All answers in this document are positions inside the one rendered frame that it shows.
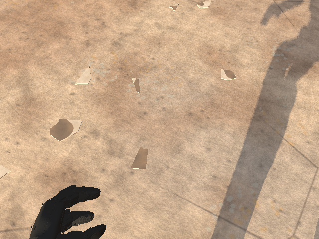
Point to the robot left hand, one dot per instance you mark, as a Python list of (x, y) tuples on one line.
[(54, 218)]

